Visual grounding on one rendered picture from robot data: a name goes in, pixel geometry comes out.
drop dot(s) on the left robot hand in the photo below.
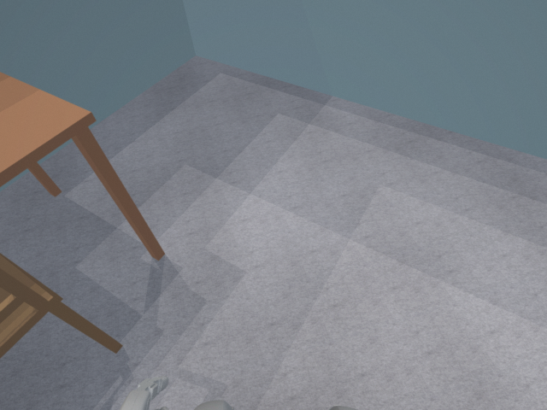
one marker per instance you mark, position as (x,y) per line
(147,390)

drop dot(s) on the chair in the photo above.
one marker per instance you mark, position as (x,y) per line
(24,301)

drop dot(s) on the table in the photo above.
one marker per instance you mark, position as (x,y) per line
(33,123)

